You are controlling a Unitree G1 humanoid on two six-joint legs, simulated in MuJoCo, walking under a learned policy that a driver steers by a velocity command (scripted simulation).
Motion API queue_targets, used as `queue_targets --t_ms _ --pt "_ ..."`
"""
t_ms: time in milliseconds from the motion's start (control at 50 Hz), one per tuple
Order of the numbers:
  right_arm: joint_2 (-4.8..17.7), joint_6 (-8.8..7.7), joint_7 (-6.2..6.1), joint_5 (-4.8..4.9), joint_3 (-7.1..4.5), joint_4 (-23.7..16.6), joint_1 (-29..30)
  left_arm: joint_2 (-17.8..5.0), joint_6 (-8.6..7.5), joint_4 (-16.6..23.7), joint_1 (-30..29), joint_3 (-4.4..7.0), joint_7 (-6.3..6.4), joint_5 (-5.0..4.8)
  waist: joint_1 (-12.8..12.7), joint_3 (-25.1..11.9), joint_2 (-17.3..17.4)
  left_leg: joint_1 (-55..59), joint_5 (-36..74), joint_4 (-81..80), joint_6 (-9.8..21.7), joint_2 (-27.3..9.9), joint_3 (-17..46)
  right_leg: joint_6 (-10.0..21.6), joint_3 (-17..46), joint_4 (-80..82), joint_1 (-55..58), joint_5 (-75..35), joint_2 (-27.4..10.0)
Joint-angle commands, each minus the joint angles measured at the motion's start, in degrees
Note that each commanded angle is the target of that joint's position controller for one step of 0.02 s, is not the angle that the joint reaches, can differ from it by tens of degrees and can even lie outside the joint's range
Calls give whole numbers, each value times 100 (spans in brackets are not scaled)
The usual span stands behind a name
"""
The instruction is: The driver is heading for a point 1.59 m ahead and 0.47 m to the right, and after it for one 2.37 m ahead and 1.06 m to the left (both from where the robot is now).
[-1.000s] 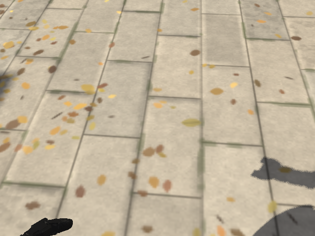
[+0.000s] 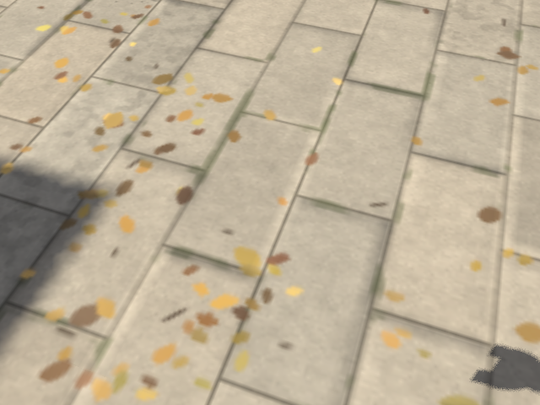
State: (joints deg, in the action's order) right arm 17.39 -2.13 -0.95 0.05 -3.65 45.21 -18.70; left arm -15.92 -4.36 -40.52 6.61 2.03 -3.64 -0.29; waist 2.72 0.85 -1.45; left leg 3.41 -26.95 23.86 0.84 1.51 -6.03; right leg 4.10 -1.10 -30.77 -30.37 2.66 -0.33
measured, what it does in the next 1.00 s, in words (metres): walks ahead, turning right: left foot, then right foot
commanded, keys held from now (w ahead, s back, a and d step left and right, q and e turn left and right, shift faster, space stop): e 0.78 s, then w+e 0.06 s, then w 0.16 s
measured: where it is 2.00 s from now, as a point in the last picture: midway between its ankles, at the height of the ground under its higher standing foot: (368, 394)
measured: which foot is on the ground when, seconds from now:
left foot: down 0.00-0.00, up 0.02-0.44, down 0.46-0.88, up 0.90-1.00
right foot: down 0.00-0.46, up 0.48-0.86, down 0.88-1.00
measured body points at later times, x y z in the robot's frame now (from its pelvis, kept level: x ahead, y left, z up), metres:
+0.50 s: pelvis +0.16 +0.01 +0.01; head +0.19 +0.02 +0.46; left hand +0.39 +0.25 -0.08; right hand +0.24 -0.29 -0.07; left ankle +0.25 +0.12 -0.72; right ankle +0.13 -0.09 -0.71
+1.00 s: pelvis +0.17 -0.04 +0.02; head +0.16 -0.07 +0.47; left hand +0.40 +0.14 -0.07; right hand +0.13 -0.35 -0.09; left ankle +0.26 +0.09 -0.65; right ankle +0.09 -0.09 -0.72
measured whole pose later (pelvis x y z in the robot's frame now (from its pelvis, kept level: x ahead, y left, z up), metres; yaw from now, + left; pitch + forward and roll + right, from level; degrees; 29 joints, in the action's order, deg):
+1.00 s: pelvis +0.17 -0.04 +0.02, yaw -34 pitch +1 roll +2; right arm 18.1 -1.2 -0.2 0.8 -5.0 42.7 -10.6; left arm -15.0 -0.3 -38.8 18.2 3.1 -0.3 0.1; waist -0.4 -0.6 2.7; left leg -29.4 -21.1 57.4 -0.5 -3.4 -0.5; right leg 3.4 0.7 -28.7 -12.3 18.1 1.2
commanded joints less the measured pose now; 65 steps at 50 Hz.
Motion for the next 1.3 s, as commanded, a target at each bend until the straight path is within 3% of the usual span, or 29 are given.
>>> queue_targets --t_ms 20,40,60,100,140,180,240,320,400,440,460,480,500,520,560,580,640,780,840,860,880,900,920,940,960,1000,1080,1180,1300 --pt "172 -140 -49 -237 50 -710 -612 -1918 -46 212 1510 575 126 85 -363 -1975 -1309 -3435 686 5033 -379 143 109 1668 2925 -207 4854 -3184 -1746" --pt "518 -272 44 -178 63 -617 -446 -1453 -12 331 1687 480 156 20 -766 -3041 -950 -4036 -1021 6060 -455 468 1198 2147 4279 358 5528 -3250 -2145" --pt "807 -325 101 60 -18 -758 92 -1222 41 407 1396 412 186 33 -881 -2489 -499 -4361 -664 6046 -346 36 1461 1805 3343 395 5100 -3150 -1857" --pt "740 -286 18 -8 5 -916 683 -950 136 497 808 343 260 -72 -608 -1120 261 -4435 -129 5194 -342 -341 1179 1390 2374 661 3397 -2969 -1388" --pt "735 -111 -35 -56 -31 -948 540 -941 205 580 529 336 303 32 -238 -734 13 -3742 101 4619 -406 -422 1148 1321 2107 1024 2150 -2789 -1092" --pt "534 -18 -84 -70 23 -837 258 -1030 230 596 345 377 328 56 -59 -691 -166 -3438 223 3923 -553 -355 1020 1296 1813 1104 1578 -3112 -936" --pt "465 51 -145 -103 42 -803 367 -1165 330 561 337 432 429 -6 -86 -991 -250 -3210 925 3130 -704 -209 1015 1136 1680 963 1421 -2977 -777" --pt "453 111 -109 -51 25 -923 902 -1125 532 583 283 426 538 -58 -241 -961 -451 -3012 1491 2315 -708 -62 1129 827 1961 910 1297 -1179 -568" --pt "517 11 -36 -16 -32 -1015 1149 -1071 626 622 310 424 546 -51 -327 -772 -731 -2814 1241 1329 -566 71 1257 723 2598 619 1640 -634 -590" --pt "544 -84 -6 -3 -91 -918 845 -976 650 686 136 396 554 -110 -99 -716 -779 -2159 1968 57 -378 20 1180 481 2741 263 1672 -498 -390" --pt "769 -110 -27 -62 -159 -901 725 -779 649 707 284 341 551 -90 -160 -791 -512 -1508 2551 -274 -143 -589 1545 230 2588 -162 1340 340 -139" --pt "1181 -57 -85 -160 -238 -1030 888 -450 640 689 789 256 533 15 -545 -905 902 -847 4076 -238 459 -1879 2672 -136 1671 -1405 634 2614 589" --pt "1206 0 -54 -313 -275 -919 681 -789 583 826 755 341 525 -9 -459 -806 1923 -806 4609 -467 1404 -2590 3924 -419 1044 -2505 -353 3718 902" --pt "925 1 -47 -245 -214 -994 756 -1209 575 671 862 473 526 3 -402 -753 1326 -873 4349 -413 1503 -2520 3637 -601 1086 -3424 -473 3401 535" --pt "548 53 -81 -111 -118 -1068 1075 -1163 730 477 796 533 564 -88 -421 -562 762 -1054 3778 -264 1039 -1798 2419 -839 927 -3943 -520 2732 349" --pt "544 85 -104 -67 -111 -1061 1177 -1042 788 508 753 503 566 -86 -402 -454 803 -1160 3708 -299 997 -1693 2148 -924 833 -4034 -558 2480 285" --pt "613 184 -172 -129 -150 -986 1049 -673 802 699 425 394 527 -134 -227 -411 1116 -1067 3656 -459 1038 -1461 1507 -1035 391 -3341 -448 2123 181" --pt "949 260 -116 -14 -323 -868 1075 -664 800 903 255 372 355 -84 -87 -677 1336 -1019 3584 -384 1134 -1874 1067 -804 -51 -1410 704 1956 -79" --pt "1016 247 -62 153 -364 -786 1137 -650 818 781 635 418 265 -96 -317 -603 1166 -1614 1283 -361 837 -1848 903 -367 -361 -190 1607 1360 48" --pt "832 238 -48 167 -310 -710 1060 -671 800 589 1019 459 267 -96 -444 -587 985 -2186 486 -51 636 -1649 728 -178 -377 155 2339 1428 215" --pt "460 220 4 91 -200 -666 1041 -787 757 381 1593 522 300 -124 -630 -561 262 -3093 -210 995 256 -1293 240 97 274 624 3225 1758 -87" --pt "-82 189 75 -140 -7 -962 1308 -1388 681 441 1905 601 377 -70 -657 -460 -1497 -4791 -1173 3178 -290 -540 -230 842 2886 1283 3753 2470 -1743" --pt "430 49 56 45 -155 -1180 1818 -1537 467 575 1830 589 309 124 -931 -272 -1284 -5376 -916 3833 -197 -292 753 1614 4175 2059 3033 3321 -2226" --pt "741 -35 75 190 -248 -1138 1855 -1181 318 535 1514 471 312 148 -745 197 -1004 -5455 -230 3921 -83 -548 936 1418 3740 2260 2830 3724 -2051" --pt "820 -88 92 166 -292 -994 1662 -950 230 497 1301 389 343 74 -577 386 -964 -5434 406 3780 -36 -667 937 1137 3211 2235 2777 3489 -1782" --pt "733 -151 94 3 -302 -741 1434 -806 191 472 1091 306 409 26 -437 351 -785 -5109 1264 3464 -131 -753 907 796 2376 2215 2756 2423 -1344" --pt "439 -218 168 29 -224 -598 1481 -751 79 301 1453 291 454 41 -489 149 -431 -4929 2395 2782 -268 -633 769 684 1587 2290 3095 855 -1127" --pt "265 -251 262 85 -113 -717 2012 -858 68 24 1752 321 461 4 -706 398 -480 -4613 3024 1528 -356 -536 696 666 1173 2365 3010 438 -1109" --pt "218 -377 464 131 -3 -975 2563 -926 138 -321 2100 357 465 -70 -822 721 -413 -4411 2708 702 -47 -420 572 697 1109 2107 3340 -252 -1399"
Next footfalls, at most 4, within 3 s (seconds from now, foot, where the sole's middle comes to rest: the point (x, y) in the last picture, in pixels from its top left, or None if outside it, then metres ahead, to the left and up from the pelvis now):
0.46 left None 0.28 0.10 -0.75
0.88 right None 0.13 -0.12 -0.75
1.40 left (325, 369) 0.54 -0.13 -0.75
1.88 right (424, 381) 0.50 -0.36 -0.75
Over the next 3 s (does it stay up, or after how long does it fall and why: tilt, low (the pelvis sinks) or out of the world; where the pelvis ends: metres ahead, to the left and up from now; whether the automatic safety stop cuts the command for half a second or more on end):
stays up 0.93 -0.19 0.01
